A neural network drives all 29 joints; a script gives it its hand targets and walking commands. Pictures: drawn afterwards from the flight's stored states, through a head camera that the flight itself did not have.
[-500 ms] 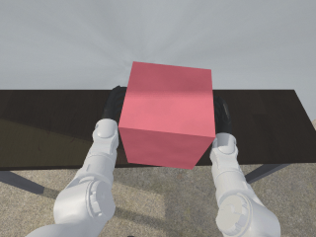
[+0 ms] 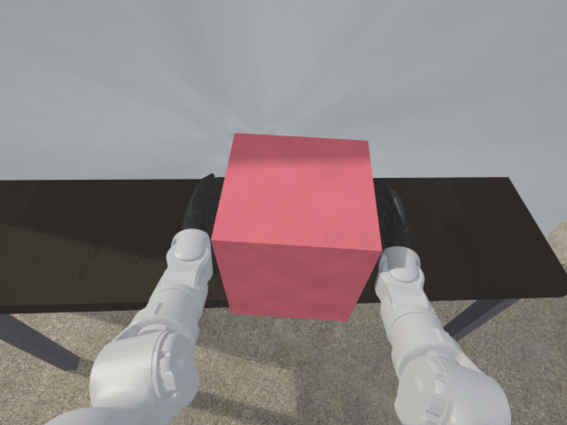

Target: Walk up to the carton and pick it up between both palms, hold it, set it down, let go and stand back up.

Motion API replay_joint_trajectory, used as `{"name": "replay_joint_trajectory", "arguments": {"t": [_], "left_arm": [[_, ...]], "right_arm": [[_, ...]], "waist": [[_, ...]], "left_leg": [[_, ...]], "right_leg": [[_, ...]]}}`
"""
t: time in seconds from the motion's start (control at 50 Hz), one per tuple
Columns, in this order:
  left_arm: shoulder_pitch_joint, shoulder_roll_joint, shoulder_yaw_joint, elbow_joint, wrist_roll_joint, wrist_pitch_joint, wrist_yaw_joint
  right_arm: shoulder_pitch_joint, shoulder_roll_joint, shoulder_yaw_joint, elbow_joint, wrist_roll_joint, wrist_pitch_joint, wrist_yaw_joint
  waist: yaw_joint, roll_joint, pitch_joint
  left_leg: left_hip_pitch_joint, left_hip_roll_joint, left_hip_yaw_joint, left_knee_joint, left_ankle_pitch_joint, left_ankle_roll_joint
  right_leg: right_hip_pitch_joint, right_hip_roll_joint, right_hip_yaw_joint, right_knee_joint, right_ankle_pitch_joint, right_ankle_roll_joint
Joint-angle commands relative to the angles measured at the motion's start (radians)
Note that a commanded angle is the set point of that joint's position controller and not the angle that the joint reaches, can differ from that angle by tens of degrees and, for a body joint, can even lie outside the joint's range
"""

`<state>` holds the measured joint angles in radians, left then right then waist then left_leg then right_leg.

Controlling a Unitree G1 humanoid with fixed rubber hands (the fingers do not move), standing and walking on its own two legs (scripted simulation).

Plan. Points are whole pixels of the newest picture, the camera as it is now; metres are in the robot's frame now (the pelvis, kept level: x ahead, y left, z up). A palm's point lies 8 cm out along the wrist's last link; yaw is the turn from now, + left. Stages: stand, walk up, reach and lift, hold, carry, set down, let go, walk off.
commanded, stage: reach and lift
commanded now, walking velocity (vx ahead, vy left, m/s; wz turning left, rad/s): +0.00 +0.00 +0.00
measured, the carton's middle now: (294, 233) +0.42 +0.01 -0.02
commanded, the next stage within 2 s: none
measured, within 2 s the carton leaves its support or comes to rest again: neither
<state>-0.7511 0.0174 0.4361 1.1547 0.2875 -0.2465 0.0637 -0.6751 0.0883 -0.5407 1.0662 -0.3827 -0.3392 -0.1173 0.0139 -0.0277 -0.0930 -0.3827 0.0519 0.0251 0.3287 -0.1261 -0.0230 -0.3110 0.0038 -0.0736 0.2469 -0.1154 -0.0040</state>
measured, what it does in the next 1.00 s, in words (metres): stands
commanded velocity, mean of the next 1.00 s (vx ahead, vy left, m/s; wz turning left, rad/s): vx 0.00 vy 0.00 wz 0.00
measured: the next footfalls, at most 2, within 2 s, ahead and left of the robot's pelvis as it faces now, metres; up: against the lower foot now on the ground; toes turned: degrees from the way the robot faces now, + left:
none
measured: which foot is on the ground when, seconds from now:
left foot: down 0.00-1.00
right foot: down 0.00-1.00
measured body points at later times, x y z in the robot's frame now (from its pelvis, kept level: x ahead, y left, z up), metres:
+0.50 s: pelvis +0.00 +0.00 +0.00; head +0.01 +0.03 +0.45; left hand +0.40 +0.16 +0.07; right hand +0.39 -0.15 +0.07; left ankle +0.01 +0.13 -0.75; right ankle -0.01 -0.12 -0.75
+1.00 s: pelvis -0.01 +0.00 +0.00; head -0.04 +0.04 +0.45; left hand +0.38 +0.16 +0.12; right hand +0.37 -0.14 +0.12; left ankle +0.01 +0.13 -0.75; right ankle -0.01 -0.12 -0.75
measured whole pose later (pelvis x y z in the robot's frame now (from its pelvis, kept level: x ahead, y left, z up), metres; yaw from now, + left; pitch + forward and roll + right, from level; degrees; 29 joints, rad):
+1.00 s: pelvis -0.01 +0.00 +0.00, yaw +1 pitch -4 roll -1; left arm -0.58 -0.03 0.28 0.46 0.26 0.37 0.04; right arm -0.58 0.00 -0.08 0.70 0.11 0.08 -0.18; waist -0.06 -0.07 0.00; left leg -0.10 0.04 0.01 0.33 -0.15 -0.02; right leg -0.01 -0.01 -0.09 0.22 -0.13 0.01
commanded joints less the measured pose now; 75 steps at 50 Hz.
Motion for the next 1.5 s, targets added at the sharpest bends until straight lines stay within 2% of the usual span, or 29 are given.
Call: {"name": "replay_joint_trajectory", "arguments": {"t": [0.0,0.06,0.08,0.16,0.26,0.32,0.36,0.4,0.52,0.54,0.6,0.72,0.74,0.8,0.84,0.92,0.98,1.02,1.06,1.12,1.14,1.16,1.22,1.26,1.32,1.36,1.38,1.44,1.48], "left_arm": [[-0.597,-0.576,-0.268,-0.086,0.025,-0.031,-0.122],[-0.578,-0.571,-0.262,-0.089,0.021,0.008,-0.134],[-0.577,-0.590,-0.272,-0.098,0.015,0.019,-0.136],[-0.569,-0.584,-0.274,-0.133,0.010,0.059,-0.135],[-0.592,-0.619,-0.332,-0.220,-0.015,0.094,-0.126],[-0.587,-0.635,-0.373,-0.273,-0.035,0.110,-0.117],[-0.568,-0.652,-0.409,-0.306,-0.044,0.127,-0.109],[-0.553,-0.660,-0.430,-0.332,-0.058,0.146,-0.107],[-0.513,-0.675,-0.473,-0.437,-0.091,0.245,-0.125],[-0.504,-0.679,-0.486,-0.468,-0.096,0.263,-0.129],[-0.508,-0.669,-0.480,-0.534,-0.090,0.330,-0.142],[-0.477,-0.694,-0.550,-0.677,-0.111,0.434,-0.159],[-0.467,-0.691,-0.556,-0.693,-0.112,0.450,-0.165],[-0.451,-0.699,-0.607,-0.776,-0.124,0.490,-0.165],[-0.432,-0.707,-0.621,-0.791,-0.115,0.523,-0.168],[-0.394,-0.705,-0.630,-0.853,-0.111,0.587,-0.169],[-0.371,-0.680,-0.592,-0.843,-0.077,0.639,-0.181],[-0.353,-0.680,-0.577,-0.852,-0.070,0.662,-0.190],[-0.381,-0.679,-0.579,-0.866,-0.071,0.679,-0.192],[-0.402,-0.682,-0.611,-0.911,-0.091,0.694,-0.190],[-0.389,-0.685,-0.612,-0.913,-0.094,0.701,-0.187],[-0.376,-0.689,-0.621,-0.914,-0.106,0.706,-0.184],[-0.378,-0.677,-0.620,-0.895,-0.102,0.716,-0.184],[-0.382,-0.657,-0.594,-0.875,-0.093,0.729,-0.188],[-0.404,-0.636,-0.562,-0.870,-0.079,0.748,-0.202],[-0.423,-0.640,-0.552,-0.871,-0.074,0.750,-0.210],[-0.433,-0.650,-0.566,-0.883,-0.088,0.750,-0.209],[-0.429,-0.666,-0.598,-0.909,-0.094,0.750,-0.205],[-0.418,-0.658,-0.596,-0.904,-0.090,0.757,-0.203]], "right_arm": [[-0.640,0.517,0.338,-0.045,-0.049,-0.057,0.150],[-0.637,0.507,0.341,-0.054,-0.030,-0.024,0.148],[-0.638,0.503,0.340,-0.055,-0.020,-0.017,0.150],[-0.662,0.493,0.372,-0.090,0.026,0.011,0.156],[-0.691,0.502,0.428,-0.157,0.083,0.032,0.163],[-0.683,0.518,0.499,-0.181,0.129,0.048,0.162],[-0.678,0.518,0.541,-0.201,0.165,0.058,0.158],[-0.674,0.523,0.587,-0.227,0.205,0.078,0.152],[-0.665,0.520,0.697,-0.311,0.336,0.171,0.119],[-0.669,0.527,0.717,-0.356,0.359,0.185,0.111],[-0.662,0.513,0.719,-0.386,0.386,0.239,0.096],[-0.644,0.491,0.749,-0.507,0.439,0.291,0.072],[-0.655,0.490,0.765,-0.540,0.452,0.295,0.068],[-0.654,0.492,0.809,-0.614,0.485,0.314,0.058],[-0.652,0.471,0.805,-0.636,0.488,0.331,0.053],[-0.684,0.462,0.836,-0.710,0.524,0.357,0.052],[-0.644,0.430,0.802,-0.653,0.513,0.385,0.053],[-0.668,0.432,0.804,-0.683,0.513,0.384,0.055],[-0.705,0.424,0.795,-0.710,0.508,0.383,0.056],[-0.709,0.430,0.793,-0.732,0.510,0.379,0.060],[-0.733,0.426,0.807,-0.771,0.519,0.376,0.060],[-0.752,0.435,0.817,-0.803,0.524,0.373,0.057],[-0.758,0.439,0.817,-0.808,0.511,0.383,0.049],[-0.749,0.441,0.803,-0.777,0.496,0.398,0.049],[-0.746,0.438,0.770,-0.731,0.474,0.411,0.053],[-0.749,0.436,0.753,-0.712,0.473,0.411,0.057],[-0.760,0.439,0.751,-0.730,0.477,0.407,0.058],[-0.780,0.440,0.774,-0.769,0.498,0.397,0.053],[-0.764,0.422,0.771,-0.746,0.501,0.402,0.049]], "waist": [[-0.012,0.055,-0.509],[-0.016,0.034,-0.446],[-0.026,0.046,-0.435],[-0.011,0.033,-0.423],[-0.011,0.050,-0.495],[0.005,0.050,-0.520],[0.001,0.070,-0.535],[0.000,0.054,-0.523],[-0.016,0.024,-0.403],[-0.017,0.024,-0.404],[-0.037,0.002,-0.331],[-0.076,0.032,-0.364],[-0.073,0.022,-0.382],[-0.083,0.046,-0.396],[-0.089,0.069,-0.366],[-0.072,0.060,-0.316],[-0.078,0.053,-0.199],[-0.066,0.030,-0.209],[-0.068,0.041,-0.214],[-0.087,0.045,-0.263],[-0.074,0.041,-0.280],[-0.077,0.032,-0.303],[-0.079,0.022,-0.280],[-0.076,-0.001,-0.253],[-0.079,0.002,-0.204],[-0.082,0.015,-0.198],[-0.094,0.036,-0.231],[-0.092,0.069,-0.311],[-0.101,0.059,-0.278]], "left_leg": [[0.181,-0.043,0.083,-0.008,0.217,-0.032],[0.199,-0.044,0.081,-0.026,0.173,-0.028],[0.211,-0.045,0.084,-0.032,0.165,-0.035],[0.243,-0.051,0.085,-0.035,0.173,-0.028],[0.319,-0.051,0.076,-0.016,0.245,-0.036],[0.337,-0.054,0.074,0.001,0.290,-0.040],[0.359,-0.054,0.060,0.009,0.335,-0.041],[0.373,-0.054,0.054,0.018,0.359,-0.039],[0.346,-0.070,0.033,0.006,0.329,-0.025],[0.347,-0.076,0.034,0.009,0.318,-0.023],[0.362,-0.079,0.025,-0.016,0.257,-0.016],[0.457,-0.084,0.004,0.009,0.318,-0.033],[0.461,-0.087,0.002,0.017,0.331,-0.033],[0.476,-0.091,-0.013,0.029,0.362,-0.044],[0.486,-0.089,-0.015,0.021,0.347,-0.051],[0.475,-0.088,-0.021,0.019,0.305,-0.045],[0.464,-0.080,-0.009,-0.012,0.210,-0.035],[0.468,-0.079,-0.002,-0.023,0.185,-0.027],[0.455,-0.084,0.005,-0.026,0.148,-0.021],[0.494,-0.077,0.001,-0.018,0.153,-0.019],[0.500,-0.076,-0.001,-0.013,0.170,-0.014],[0.510,-0.079,-0.006,-0.004,0.187,-0.013],[0.481,-0.081,-0.004,-0.016,0.125,-0.001],[0.447,-0.081,0.003,-0.035,0.046,0.015],[0.412,-0.080,0.011,-0.060,-0.022,0.030],[0.417,-0.080,0.018,-0.060,-0.023,0.026],[0.446,-0.080,0.020,-0.053,0.010,0.019],[0.493,-0.085,0.012,-0.017,0.111,0.005],[0.499,-0.083,0.006,-0.013,0.127,-0.005]], "right_leg": [[0.341,0.013,-0.012,0.064,0.367,0.015],[0.330,0.014,-0.012,0.043,0.295,0.016],[0.318,0.015,-0.019,0.037,0.272,0.014],[0.310,0.022,-0.017,0.023,0.230,0.012],[0.311,0.031,-0.016,0.025,0.268,0.006],[0.325,0.035,-0.010,0.026,0.306,0.009],[0.332,0.035,-0.005,0.030,0.340,0.006],[0.346,0.043,-0.002,0.026,0.354,0.011],[0.396,0.039,0.029,0.024,0.378,0.023],[0.409,0.037,0.034,0.023,0.384,0.028],[0.400,0.037,0.031,0.004,0.307,0.036],[0.390,0.045,0.013,-0.001,0.320,0.035],[0.403,0.045,0.015,-0.001,0.338,0.040],[0.409,0.050,0.009,0.009,0.362,0.046],[0.395,0.050,0.004,-0.002,0.316,0.041],[0.365,0.052,-0.001,0.002,0.247,0.040],[0.343,0.049,-0.011,-0.019,0.146,0.036],[0.341,0.050,-0.015,-0.022,0.115,0.038],[0.340,0.046,-0.015,-0.022,0.079,0.036],[0.333,0.050,-0.024,-0.014,0.091,0.035],[0.333,0.052,-0.025,-0.014,0.095,0.034],[0.336,0.051,-0.024,-0.012,0.123,0.035],[0.324,0.043,-0.021,-0.017,0.088,0.040],[0.317,0.035,-0.021,-0.022,0.032,0.042],[0.310,0.029,-0.020,-0.023,-0.031,0.043],[0.310,0.030,-0.023,-0.021,-0.035,0.042],[0.309,0.033,-0.025,-0.016,-0.006,0.039],[0.328,0.034,-0.026,-0.004,0.080,0.039],[0.330,0.040,-0.031,-0.009,0.077,0.038]]}}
